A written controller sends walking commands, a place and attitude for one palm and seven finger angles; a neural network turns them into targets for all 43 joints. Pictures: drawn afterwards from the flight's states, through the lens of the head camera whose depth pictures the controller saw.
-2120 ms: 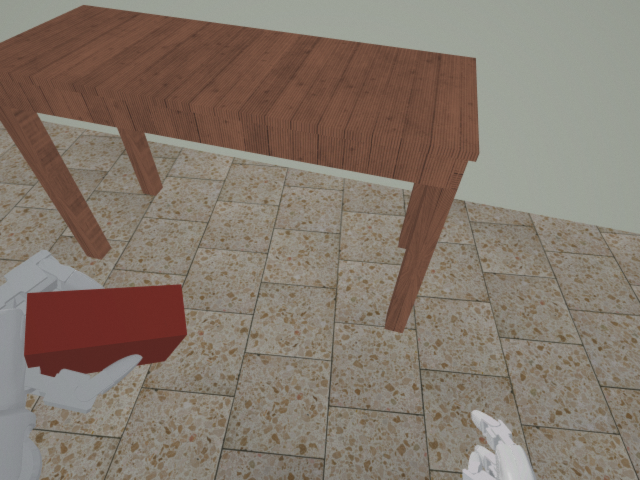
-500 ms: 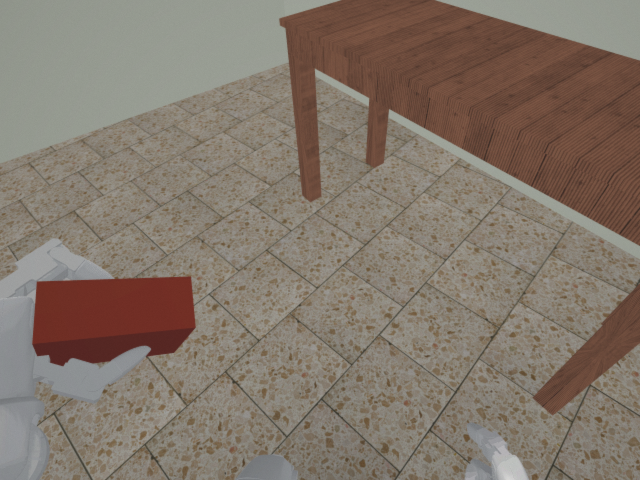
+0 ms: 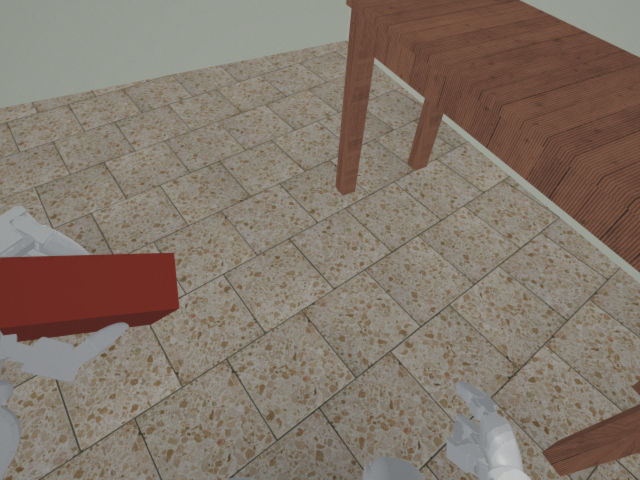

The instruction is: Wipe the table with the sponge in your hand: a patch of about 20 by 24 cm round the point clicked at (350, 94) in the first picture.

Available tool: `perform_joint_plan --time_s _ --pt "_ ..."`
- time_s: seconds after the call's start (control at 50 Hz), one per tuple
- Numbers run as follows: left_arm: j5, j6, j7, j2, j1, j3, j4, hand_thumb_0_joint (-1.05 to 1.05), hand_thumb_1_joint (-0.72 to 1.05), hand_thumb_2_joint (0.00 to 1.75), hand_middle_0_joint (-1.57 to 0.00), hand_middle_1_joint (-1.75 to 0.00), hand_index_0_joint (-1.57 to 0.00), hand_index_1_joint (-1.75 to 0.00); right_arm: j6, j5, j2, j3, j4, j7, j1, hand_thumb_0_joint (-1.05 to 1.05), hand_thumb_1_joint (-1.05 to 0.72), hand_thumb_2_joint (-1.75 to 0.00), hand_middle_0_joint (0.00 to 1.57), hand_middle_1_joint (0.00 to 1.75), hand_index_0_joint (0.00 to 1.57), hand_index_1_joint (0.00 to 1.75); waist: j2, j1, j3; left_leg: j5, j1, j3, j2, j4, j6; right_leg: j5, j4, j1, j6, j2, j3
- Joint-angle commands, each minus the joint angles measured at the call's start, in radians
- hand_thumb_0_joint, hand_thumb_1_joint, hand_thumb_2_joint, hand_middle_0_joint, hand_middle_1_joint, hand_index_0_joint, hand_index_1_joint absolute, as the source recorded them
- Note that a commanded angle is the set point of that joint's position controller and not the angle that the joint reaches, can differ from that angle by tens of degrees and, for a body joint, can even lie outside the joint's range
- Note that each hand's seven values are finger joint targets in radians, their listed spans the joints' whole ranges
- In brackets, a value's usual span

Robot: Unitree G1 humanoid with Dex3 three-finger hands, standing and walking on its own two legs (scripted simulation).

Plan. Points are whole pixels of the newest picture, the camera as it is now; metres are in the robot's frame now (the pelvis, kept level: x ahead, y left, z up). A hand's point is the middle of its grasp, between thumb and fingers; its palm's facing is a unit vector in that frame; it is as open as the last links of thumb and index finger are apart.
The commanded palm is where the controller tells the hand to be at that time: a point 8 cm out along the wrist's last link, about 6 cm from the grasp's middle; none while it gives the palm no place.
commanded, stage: walk to a spot facing it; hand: left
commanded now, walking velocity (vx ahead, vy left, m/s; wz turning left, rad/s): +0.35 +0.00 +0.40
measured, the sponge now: (115, 295) +0.25 +0.20 +0.16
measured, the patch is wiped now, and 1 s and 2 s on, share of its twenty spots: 0.00 0.00 0.00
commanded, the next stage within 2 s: none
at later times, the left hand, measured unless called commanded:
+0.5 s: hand (96, 258) +0.27 +0.22 +0.19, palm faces +0.56 -0.69 -0.47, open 9.5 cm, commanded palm +0.20 +0.25 +0.20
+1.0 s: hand (68, 247) +0.27 +0.24 +0.20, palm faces +0.76 -0.42 -0.50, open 9.5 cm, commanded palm +0.22 +0.25 +0.20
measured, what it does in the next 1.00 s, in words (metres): walks ahead, turning left: right foot, then left foot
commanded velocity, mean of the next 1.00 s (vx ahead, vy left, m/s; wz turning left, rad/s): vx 0.22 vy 0.00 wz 0.59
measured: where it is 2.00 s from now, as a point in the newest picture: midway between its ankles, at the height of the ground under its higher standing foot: (376, 478)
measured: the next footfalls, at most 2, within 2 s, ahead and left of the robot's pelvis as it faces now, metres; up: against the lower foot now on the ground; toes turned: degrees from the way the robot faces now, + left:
right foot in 0.16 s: +0.16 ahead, -0.16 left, +0.00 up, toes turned -6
left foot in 0.60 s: +0.20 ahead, +0.10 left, +0.00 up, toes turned +27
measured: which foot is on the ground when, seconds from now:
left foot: down 0.00-0.18, up 0.20-0.58, down 0.60-0.98, up 1.00-1.00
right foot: up 0.00-0.14, down 0.16-0.60, up 0.62-0.96, down 0.98-1.00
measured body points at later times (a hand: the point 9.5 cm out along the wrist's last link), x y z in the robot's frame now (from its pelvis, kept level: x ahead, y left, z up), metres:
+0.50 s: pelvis +0.12 -0.06 +0.02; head +0.16 -0.05 +0.47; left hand +0.23 +0.25 +0.22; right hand +0.34 -0.29 -0.06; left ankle +0.15 +0.09 -0.67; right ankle +0.12 -0.16 -0.72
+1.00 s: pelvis +0.23 -0.07 +0.01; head +0.26 -0.08 +0.46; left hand +0.23 +0.26 +0.22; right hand +0.46 -0.15 -0.11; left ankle +0.17 +0.08 -0.71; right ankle +0.30 -0.16 -0.72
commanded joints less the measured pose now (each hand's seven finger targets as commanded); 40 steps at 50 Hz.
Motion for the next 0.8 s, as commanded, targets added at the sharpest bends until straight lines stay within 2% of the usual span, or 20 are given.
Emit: perform_joint_plan --time_s 0.0,0.04,0.1,0.12,0.14,0.16,0.18,0.2,0.24,0.3,0.38,0.48,0.52,0.54,0.56,0.58,0.6,0.64,0.7,0.78 --pt "-0.029 -0.12 0.015 0.144 0.054 0.141 -0.389 0.0 0.1 1.3 -1.2 -1.6 -1.2 -1.6 -0.091 -0.007 -0.156 -0.045 -0.118 -0.001 -0.03 0.0 -0.9 -0.9 0.2 0.3 0.2 0.3 0.364 0.033 -0.14 -0.071 -0.012 -0.238 0.218 -0.37 0.188 0.116 -0.263 0.046 0.019 -0.017 -0.033" --pt "-0.035 -0.118 0.012 0.117 0.068 0.129 -0.316 0.0 0.1 1.3 -1.2 -1.6 -1.2 -1.6 -0.106 -0.009 -0.158 -0.043 -0.109 -0.008 -0.016 0.0 -0.9 -0.9 0.2 0.3 0.2 0.3 0.364 0.029 -0.141 -0.136 -0.047 -0.179 0.203 -0.357 0.163 0.137 -0.427 0.176 0.031 0.025 -0.094" --pt "-0.025 -0.089 0.004 0.085 0.012 0.097 -0.167 0.0 0.1 1.3 -1.2 -1.6 -1.2 -1.6 -0.099 -0.008 -0.161 -0.04 -0.096 -0.026 -0.011 0.0 -0.9 -0.9 0.2 0.3 0.2 0.3 0.247 0.037 -0.13 -0.247 -0.094 -0.147 0.164 -0.21 0.117 0.168 -0.63 0.338 0.043 0.09 -0.158" --pt "-0.019 -0.075 0.004 0.086 -0.018 0.087 -0.129 0.0 0.1 1.3 -1.2 -1.6 -1.2 -1.6 -0.092 -0.005 -0.152 -0.038 -0.09 -0.032 -0.008 0.0 -0.9 -0.9 0.2 0.3 0.2 0.3 0.167 0.04 -0.134 -0.271 -0.141 -0.115 0.123 -0.066 0.091 0.129 -0.709 0.41 0.03 0.077 -0.117" --pt "-0.009 -0.064 0.005 0.114 -0.065 0.093 -0.119 0.0 0.1 1.3 -1.2 -1.6 -1.2 -1.6 -0.085 0.0 -0.13 -0.035 -0.094 -0.032 -0.001 0.0 -0.9 -0.9 0.2 0.3 0.2 0.3 -0.062 0.045 -0.152 -0.298 -0.265 -0.036 0.039 0.223 0.052 -0.041 -0.87 0.479 -0.036 -0.087 0.114" --pt "-0.006 -0.042 0.012 0.161 -0.059 0.116 -0.079 0.0 0.1 1.3 -1.2 -1.6 -1.2 -1.6 -0.081 -0.005 -0.122 -0.033 -0.11 -0.03 -0.035 0.0 -0.9 -0.9 0.2 0.3 0.2 0.3 -0.341 0.071 -0.136 -0.359 -0.459 -0.029 -0.054 0.567 0.014 -0.062 -1.011 0.528 -0.164 -0.347 0.562" --pt "-0.018 -0.048 0.019 0.169 -0.114 0.114 -0.098 0.0 0.1 1.3 -1.2 -1.6 -1.2 -1.6 -0.089 -0.022 -0.162 -0.042 -0.105 -0.03 -0.051 0.0 -0.9 -0.9 0.2 0.3 0.2 0.3 -0.278 0.048 -0.122 -0.247 -0.468 -0.143 -0.004 0.681 0.005 -0.057 -1.047 0.489 -0.188 -0.394 0.616" --pt "-0.018 -0.063 0.01 0.18 -0.073 0.123 -0.085 0.0 0.1 1.3 -1.2 -1.6 -1.2 -1.6 -0.081 -0.023 -0.161 -0.037 -0.085 -0.028 -0.041 0.0 -0.9 -0.9 0.2 0.3 0.2 0.3 -0.195 0.042 -0.095 -0.184 -0.463 -0.149 0.028 0.761 -0.007 -0.001 -1.017 0.453 -0.194 -0.383 0.541" --pt "-0.012 -0.083 -0.003 0.151 -0.065 0.096 -0.135 0.0 0.1 1.3 -1.2 -1.6 -1.2 -1.6 -0.05 -0.022 -0.152 -0.025 -0.071 -0.022 -0.063 0.0 -0.9 -0.9 0.2 0.3 0.2 0.3 -0.106 0.034 -0.082 -0.099 -0.429 -0.123 0.057 0.783 -0.036 0.206 -0.966 0.41 -0.146 -0.307 0.217" --pt "-0.01 -0.082 0.004 0.16 -0.061 0.101 -0.195 0.0 0.1 1.3 -1.2 -1.6 -1.2 -1.6 -0.038 -0.021 -0.165 -0.04 -0.092 -0.025 -0.077 0.0 -0.9 -0.9 0.2 0.3 0.2 0.3 -0.081 0.025 -0.086 -0.051 -0.365 -0.074 0.067 0.632 -0.045 0.343 -0.96 0.401 -0.133 -0.277 0.04" --pt "-0.025 -0.079 0.029 0.173 0.029 0.135 -0.265 0.0 0.1 1.3 -1.2 -1.6 -1.2 -1.6 -0.032 -0.024 -0.155 -0.048 -0.142 -0.021 -0.048 0.0 -0.9 -0.9 0.2 0.3 0.2 0.3 -0.068 0.045 -0.122 -0.034 -0.256 0.028 0.07 0.315 -0.035 0.461 -0.941 0.432 -0.142 -0.274 -0.062" --pt "-0.035 -0.062 0.059 0.142 0.075 0.14 -0.325 0.0 0.1 1.3 -1.2 -1.6 -1.2 -1.6 -0.025 -0.022 -0.144 -0.06 -0.195 -0.016 -0.012 0.0 -0.9 -0.9 0.2 0.3 0.2 0.3 -0.118 0.063 -0.165 -0.09 -0.164 0.103 0.04 0.057 -0.023 0.599 -0.83 0.498 -0.156 -0.292 -0.086" --pt "-0.039 -0.058 0.065 0.143 0.052 0.136 -0.321 0.0 0.1 1.3 -1.2 -1.6 -1.2 -1.6 -0.023 -0.024 -0.152 -0.067 -0.189 -0.024 0.018 0.0 -0.9 -0.9 0.2 0.3 0.2 0.3 -0.069 0.02 -0.208 -0.031 -0.004 0.157 -0.034 -0.063 -0.019 0.678 -0.634 0.438 -0.119 -0.253 -0.147" --pt "-0.041 -0.065 0.066 0.141 0.021 0.124 -0.338 0.0 0.1 1.3 -1.2 -1.6 -1.2 -1.6 -0.023 -0.021 -0.158 -0.072 -0.187 -0.029 0.04 0.0 -0.9 -0.9 0.2 0.3 0.2 0.3 0.016 -0.018 -0.259 0.022 0.164 0.149 -0.058 -0.143 0.001 0.699 -0.423 0.348 -0.077 -0.214 -0.182" --pt "-0.039 -0.077 0.061 0.113 0.037 0.099 -0.334 0.0 0.1 1.3 -1.2 -1.6 -1.2 -1.6 -0.028 -0.016 -0.181 -0.079 -0.186 -0.031 0.035 0.0 -0.9 -0.9 0.2 0.3 0.2 0.3 0.237 -0.031 -0.278 0.129 0.355 -0.093 0.077 -0.208 0.074 0.385 -0.145 0.13 -0.019 -0.123 -0.185" --pt "-0.043 -0.106 0.06 0.129 -0.006 0.104 -0.392 0.0 0.1 1.3 -1.2 -1.6 -1.2 -1.6 -0.044 -0.016 -0.197 -0.07 -0.196 -0.018 0.008 0.0 -0.9 -0.9 0.2 0.3 0.2 0.3 0.47 -0.008 -0.275 0.603 0.446 -0.59 0.369 -0.251 0.242 -0.177 0.089 -0.126 0.031 0.052 -0.105" --pt "-0.014 -0.116 0.038 0.197 -0.062 0.13 -0.344 0.0 0.1 1.3 -1.2 -1.6 -1.2 -1.6 -0.06 -0.006 -0.197 -0.065 -0.177 0.003 0.017 0.0 -0.9 -0.9 0.2 0.3 0.2 0.3 0.345 -0.009 -0.238 0.574 0.402 -0.681 0.415 -0.254 0.283 -0.17 0.152 -0.211 0.006 0.013 0.032" --pt "-0.016 -0.106 0.023 0.22 -0.014 0.181 -0.367 0.0 0.1 1.3 -1.2 -1.6 -1.2 -1.6 -0.048 0.007 -0.207 -0.089 -0.163 0.005 -0.013 0.0 -0.9 -0.9 0.2 0.3 0.2 0.3 0.312 -0.003 -0.248 0.34 0.309 -0.565 0.358 -0.258 0.278 -0.054 0.183 -0.241 0.025 -0.011 0.075" --pt "-0.041 -0.102 0.011 0.177 0.097 0.174 -0.455 0.0 0.1 1.3 -1.2 -1.6 -1.2 -1.6 -0.063 0.009 -0.172 -0.072 -0.149 0.01 -0.018 0.0 -0.9 -0.9 0.2 0.3 0.2 0.3 0.331 0.016 -0.217 0.225 0.169 -0.372 0.248 -0.286 0.212 0.054 -0.001 -0.162 0.041 -0.002 0.03" --pt "-0.059 -0.085 0.003 0.118 0.137 0.144 -0.394 0.0 0.1 1.3 -1.2 -1.6 -1.2 -1.6 -0.089 0.0 -0.165 -0.052 -0.134 0.009 -0.001 0.0 -0.9 -0.9 0.2 0.3 0.2 0.3 0.34 0.01 -0.206 0.144 0.053 -0.292 0.199 -0.342 0.165 0.123 -0.289 0.047 0.052 0.042 -0.043"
